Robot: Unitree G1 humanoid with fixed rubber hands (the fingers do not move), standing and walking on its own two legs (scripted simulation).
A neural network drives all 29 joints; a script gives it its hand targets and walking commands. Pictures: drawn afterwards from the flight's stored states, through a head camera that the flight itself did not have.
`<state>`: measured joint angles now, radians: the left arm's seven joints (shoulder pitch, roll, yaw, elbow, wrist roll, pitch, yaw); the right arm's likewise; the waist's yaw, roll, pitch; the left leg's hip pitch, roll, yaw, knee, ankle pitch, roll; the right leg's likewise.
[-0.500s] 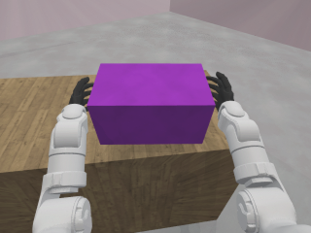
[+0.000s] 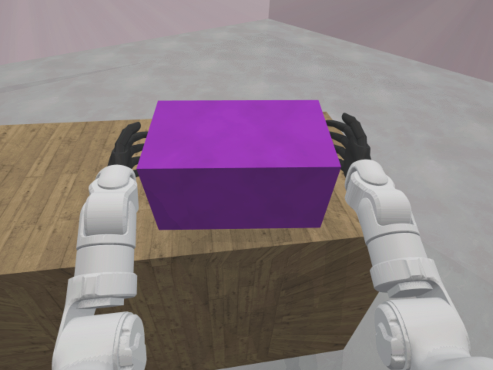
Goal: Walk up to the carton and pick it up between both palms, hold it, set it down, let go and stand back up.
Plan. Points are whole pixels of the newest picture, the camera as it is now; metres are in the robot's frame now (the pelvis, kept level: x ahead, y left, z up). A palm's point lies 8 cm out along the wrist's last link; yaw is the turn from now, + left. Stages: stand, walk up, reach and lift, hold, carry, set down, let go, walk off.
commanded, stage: hold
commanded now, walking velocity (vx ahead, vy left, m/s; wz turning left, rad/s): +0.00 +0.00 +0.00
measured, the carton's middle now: (239, 164) +0.41 +0.00 +0.16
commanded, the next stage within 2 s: none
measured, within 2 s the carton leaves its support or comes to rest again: neither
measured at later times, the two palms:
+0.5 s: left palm (122, 171) +0.36 +0.19 +0.19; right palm (355, 162) +0.37 -0.18 +0.20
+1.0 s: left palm (122, 172) +0.36 +0.19 +0.19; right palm (356, 161) +0.36 -0.18 +0.20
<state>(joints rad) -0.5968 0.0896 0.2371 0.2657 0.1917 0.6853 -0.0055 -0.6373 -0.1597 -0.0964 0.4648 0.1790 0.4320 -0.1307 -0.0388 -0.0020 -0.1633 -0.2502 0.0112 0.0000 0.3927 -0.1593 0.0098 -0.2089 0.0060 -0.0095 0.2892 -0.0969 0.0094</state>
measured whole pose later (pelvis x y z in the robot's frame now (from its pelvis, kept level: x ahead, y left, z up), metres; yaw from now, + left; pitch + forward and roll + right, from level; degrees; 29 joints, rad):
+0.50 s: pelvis +0.00 +0.00 +0.00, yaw +0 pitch +1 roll -1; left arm -0.59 0.09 0.25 0.25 0.20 0.69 -0.02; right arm -0.64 -0.16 -0.10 0.45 0.18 0.43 -0.12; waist -0.04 0.00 -0.15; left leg -0.24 0.01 0.00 0.39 -0.16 0.01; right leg -0.20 0.01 -0.01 0.29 -0.10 0.01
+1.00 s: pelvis +0.00 +0.00 +0.00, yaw +0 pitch +0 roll -1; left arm -0.58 0.08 0.25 0.23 0.20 0.69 -0.02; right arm -0.64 -0.16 -0.10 0.44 0.18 0.43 -0.13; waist -0.04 0.00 -0.14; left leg -0.24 0.01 0.00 0.39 -0.16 0.01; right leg -0.20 0.01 -0.01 0.29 -0.10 0.01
